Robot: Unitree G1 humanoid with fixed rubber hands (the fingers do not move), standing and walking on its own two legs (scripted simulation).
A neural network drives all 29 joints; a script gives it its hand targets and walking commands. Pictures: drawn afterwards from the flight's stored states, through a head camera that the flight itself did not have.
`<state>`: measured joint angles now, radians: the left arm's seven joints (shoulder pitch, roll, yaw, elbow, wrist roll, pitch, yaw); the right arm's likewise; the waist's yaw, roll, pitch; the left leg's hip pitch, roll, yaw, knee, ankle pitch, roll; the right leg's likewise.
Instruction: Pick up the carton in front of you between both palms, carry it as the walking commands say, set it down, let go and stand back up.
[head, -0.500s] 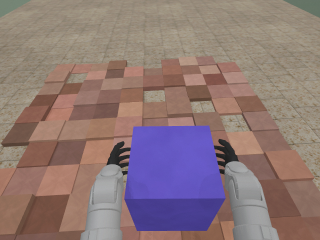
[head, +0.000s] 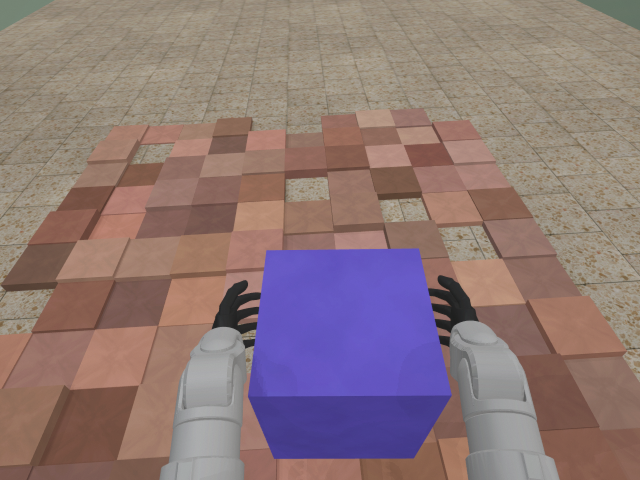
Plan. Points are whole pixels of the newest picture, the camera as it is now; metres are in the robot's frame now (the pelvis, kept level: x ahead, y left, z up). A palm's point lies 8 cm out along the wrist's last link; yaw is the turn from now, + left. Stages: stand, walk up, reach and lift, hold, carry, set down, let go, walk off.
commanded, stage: carry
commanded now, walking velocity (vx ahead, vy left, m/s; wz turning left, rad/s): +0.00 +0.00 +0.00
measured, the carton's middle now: (343, 358) +0.30 +0.00 -0.04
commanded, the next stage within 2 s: none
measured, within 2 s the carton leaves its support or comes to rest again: neither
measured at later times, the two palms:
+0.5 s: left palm (224, 298) +0.30 +0.14 +0.11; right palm (476, 291) +0.31 -0.16 +0.11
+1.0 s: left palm (226, 291) +0.31 +0.14 +0.11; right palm (476, 282) +0.32 -0.16 +0.11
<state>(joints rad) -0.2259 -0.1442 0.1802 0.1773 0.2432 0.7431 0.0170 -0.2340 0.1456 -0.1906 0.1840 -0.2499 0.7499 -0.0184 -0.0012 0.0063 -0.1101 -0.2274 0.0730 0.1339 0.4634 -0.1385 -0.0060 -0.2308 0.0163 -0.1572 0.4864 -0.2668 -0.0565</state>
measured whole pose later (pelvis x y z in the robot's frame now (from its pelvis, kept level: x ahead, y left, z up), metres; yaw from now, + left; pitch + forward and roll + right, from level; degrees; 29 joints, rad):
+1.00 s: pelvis -0.01 -0.01 +0.00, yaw +0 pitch +1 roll +0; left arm -0.46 -0.12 0.26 -0.04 0.05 1.09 0.15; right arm -0.48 0.12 -0.27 -0.02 -0.05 1.10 -0.15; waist 0.00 0.01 -0.05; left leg -0.25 0.08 0.13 0.47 -0.12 -0.01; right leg -0.26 0.01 -0.18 0.51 -0.26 -0.07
